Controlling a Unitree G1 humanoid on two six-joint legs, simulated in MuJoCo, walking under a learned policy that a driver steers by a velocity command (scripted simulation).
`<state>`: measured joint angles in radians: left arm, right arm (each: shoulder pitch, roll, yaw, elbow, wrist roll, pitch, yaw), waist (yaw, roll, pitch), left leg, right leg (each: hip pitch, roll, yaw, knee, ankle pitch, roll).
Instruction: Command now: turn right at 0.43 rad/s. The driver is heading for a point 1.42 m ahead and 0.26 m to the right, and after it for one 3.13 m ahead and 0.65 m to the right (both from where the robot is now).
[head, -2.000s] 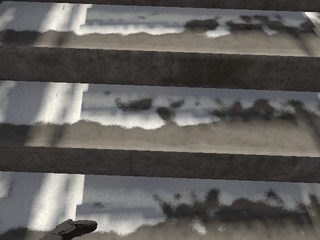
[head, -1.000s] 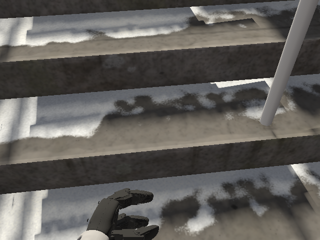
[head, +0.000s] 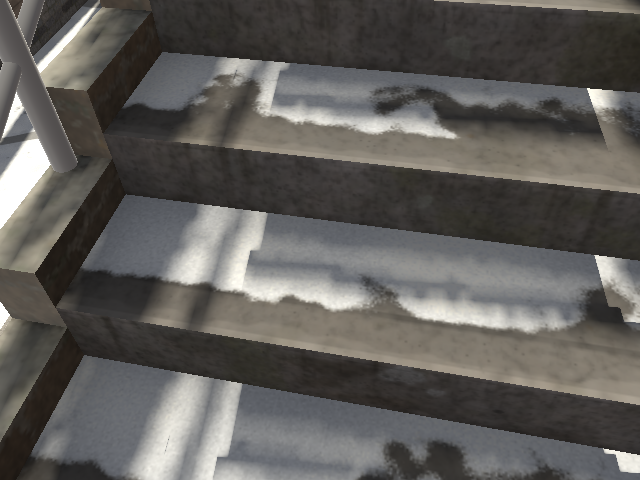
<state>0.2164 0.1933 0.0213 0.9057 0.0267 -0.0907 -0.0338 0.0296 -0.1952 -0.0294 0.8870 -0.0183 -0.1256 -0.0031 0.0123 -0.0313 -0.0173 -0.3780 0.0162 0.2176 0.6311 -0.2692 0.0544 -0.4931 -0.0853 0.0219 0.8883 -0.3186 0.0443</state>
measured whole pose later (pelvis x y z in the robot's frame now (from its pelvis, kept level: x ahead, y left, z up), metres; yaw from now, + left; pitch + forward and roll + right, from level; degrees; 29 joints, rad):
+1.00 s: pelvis +0.05 +0.00 +0.00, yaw -22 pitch +3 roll +1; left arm 0.16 0.18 0.01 0.74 -0.01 -0.08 -0.05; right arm 0.16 -0.15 0.00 0.77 0.00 -0.09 0.04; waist 0.00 -0.04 -0.04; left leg -0.31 0.04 0.12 0.67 -0.42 0.01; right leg -0.44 -0.03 0.00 0.70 -0.31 0.00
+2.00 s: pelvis +0.08 -0.03 +0.01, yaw -22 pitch +2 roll +0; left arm 0.22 0.23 0.07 0.89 0.04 -0.07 -0.02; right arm 0.35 -0.20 -0.05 0.97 -0.05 -0.05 0.03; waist -0.03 0.00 -0.06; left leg -0.17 0.07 0.08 0.56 -0.43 0.05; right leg -0.32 0.02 -0.06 0.63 -0.35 -0.13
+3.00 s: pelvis +0.53 -0.22 +0.22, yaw -16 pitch +9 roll -4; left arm -0.20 0.07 -0.08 0.75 0.05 0.01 -0.06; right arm 0.55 -0.08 0.04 1.17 -0.06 -0.13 0.13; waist -0.09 0.09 -0.15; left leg -0.13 0.07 -0.06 0.47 -0.16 0.09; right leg -1.01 -0.01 -0.15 1.27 -0.45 -0.09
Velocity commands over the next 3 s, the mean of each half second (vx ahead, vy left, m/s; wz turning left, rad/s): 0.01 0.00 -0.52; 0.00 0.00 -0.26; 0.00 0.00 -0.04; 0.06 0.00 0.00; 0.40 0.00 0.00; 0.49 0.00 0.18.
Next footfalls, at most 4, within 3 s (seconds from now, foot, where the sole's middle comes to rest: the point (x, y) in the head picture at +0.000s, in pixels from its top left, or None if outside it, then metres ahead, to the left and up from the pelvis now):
0.02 right None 0.06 -0.12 -0.75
0.48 left None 0.09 0.10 -0.75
0.86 right None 0.07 -0.14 -0.75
2.44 left None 0.42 -0.05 -0.59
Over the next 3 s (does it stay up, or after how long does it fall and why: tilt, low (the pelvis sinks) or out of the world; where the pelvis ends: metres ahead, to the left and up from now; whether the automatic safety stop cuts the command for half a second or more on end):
stays up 0.53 -0.22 0.22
